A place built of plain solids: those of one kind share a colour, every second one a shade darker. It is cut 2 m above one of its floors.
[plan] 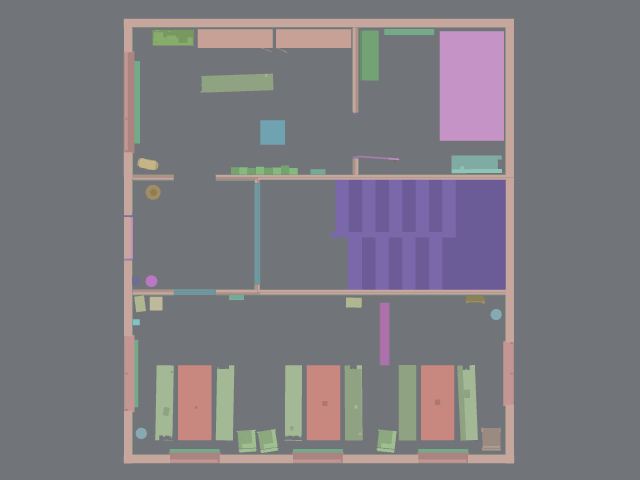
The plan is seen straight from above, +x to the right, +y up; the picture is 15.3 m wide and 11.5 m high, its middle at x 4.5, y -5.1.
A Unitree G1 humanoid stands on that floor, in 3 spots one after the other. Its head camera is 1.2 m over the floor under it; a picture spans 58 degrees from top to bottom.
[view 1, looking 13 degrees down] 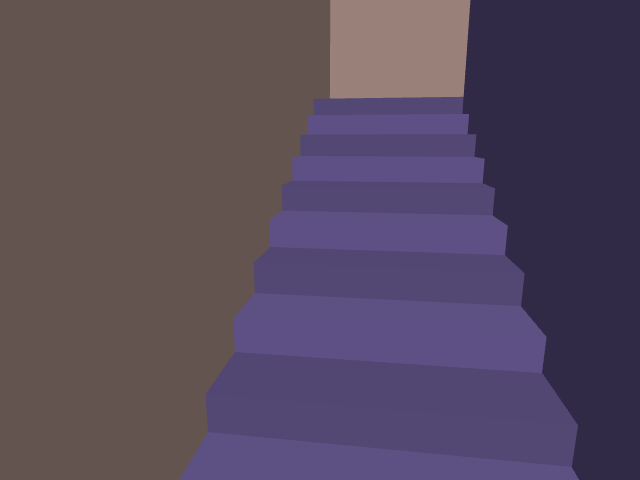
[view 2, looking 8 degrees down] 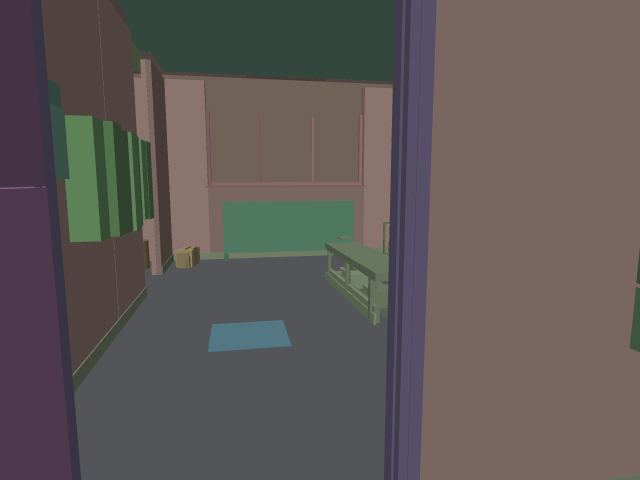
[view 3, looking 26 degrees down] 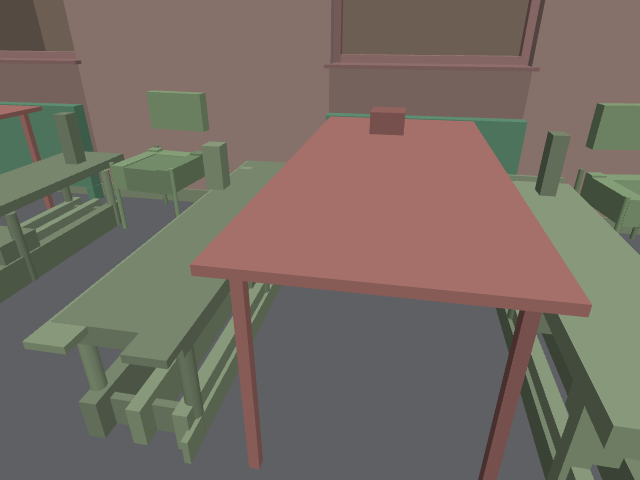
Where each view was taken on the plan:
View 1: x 3.87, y -4.26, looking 8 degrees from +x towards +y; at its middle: stair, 2.37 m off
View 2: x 6.65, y -2.60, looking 169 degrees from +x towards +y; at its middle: radiator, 6.65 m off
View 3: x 4.55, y -7.35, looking -79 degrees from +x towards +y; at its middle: mess_table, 1.05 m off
